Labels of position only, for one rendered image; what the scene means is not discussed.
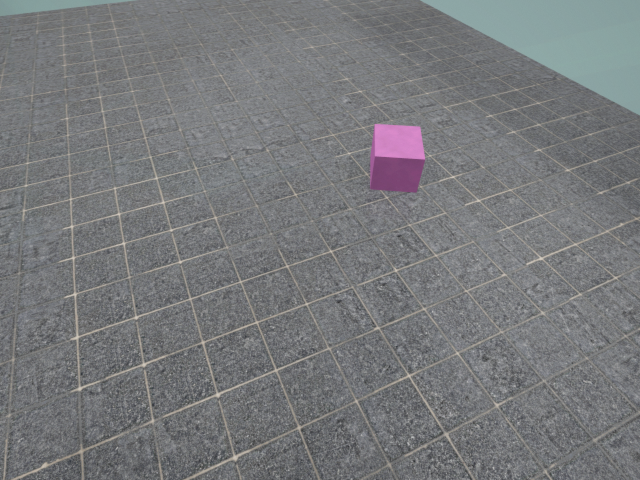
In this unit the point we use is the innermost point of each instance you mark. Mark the carton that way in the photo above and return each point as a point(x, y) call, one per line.
point(397, 158)

